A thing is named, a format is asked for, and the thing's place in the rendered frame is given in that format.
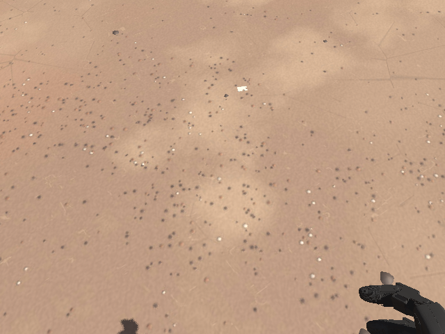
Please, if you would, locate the right robot hand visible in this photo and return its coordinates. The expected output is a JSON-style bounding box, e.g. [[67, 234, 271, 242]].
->
[[359, 283, 445, 334]]

